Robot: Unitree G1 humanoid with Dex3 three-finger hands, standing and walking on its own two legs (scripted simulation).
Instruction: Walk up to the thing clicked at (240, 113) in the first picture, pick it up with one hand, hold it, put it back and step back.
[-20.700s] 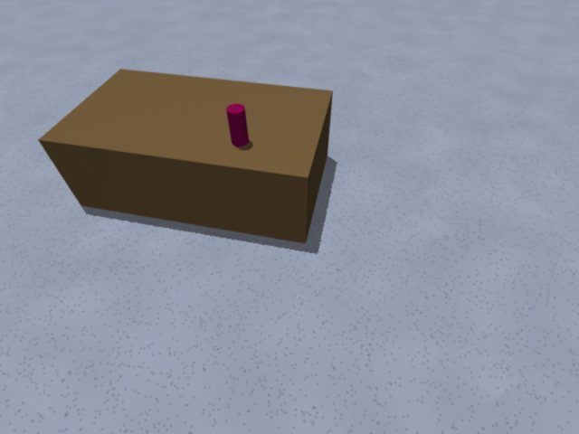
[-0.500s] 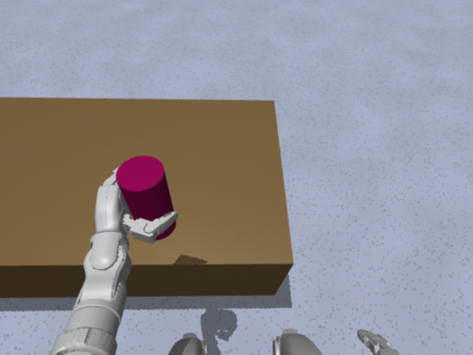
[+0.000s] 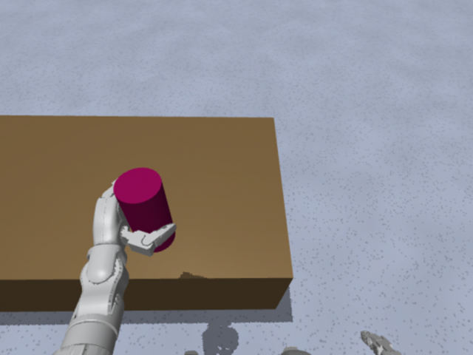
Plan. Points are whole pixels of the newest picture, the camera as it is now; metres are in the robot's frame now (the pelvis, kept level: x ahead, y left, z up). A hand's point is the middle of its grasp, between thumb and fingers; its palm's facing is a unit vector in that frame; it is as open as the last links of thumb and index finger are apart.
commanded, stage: hold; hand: left
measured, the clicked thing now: (148, 213) +0.35 +0.16 +0.03
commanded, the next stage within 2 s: none
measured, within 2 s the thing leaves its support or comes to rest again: neither
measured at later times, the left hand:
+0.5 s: hand (145, 216) +0.34 +0.16 +0.04, palm faces +0.08 -1.00 -0.02, open 10.1 cm
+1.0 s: hand (143, 225) +0.33 +0.16 +0.04, palm faces +0.08 -1.00 -0.02, open 10.1 cm
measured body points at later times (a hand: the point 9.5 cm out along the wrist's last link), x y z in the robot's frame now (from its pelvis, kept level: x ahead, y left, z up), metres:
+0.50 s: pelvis +0.00 +0.00 +0.01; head +0.05 +0.01 +0.46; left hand +0.33 +0.21 +0.04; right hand +0.12 -0.25 -0.10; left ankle +0.00 +0.13 -0.69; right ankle +0.02 -0.13 -0.69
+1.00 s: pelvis +0.00 +0.00 +0.01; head +0.04 +0.01 +0.46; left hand +0.32 +0.21 +0.05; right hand +0.12 -0.24 -0.10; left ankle +0.00 +0.13 -0.69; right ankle +0.02 -0.13 -0.69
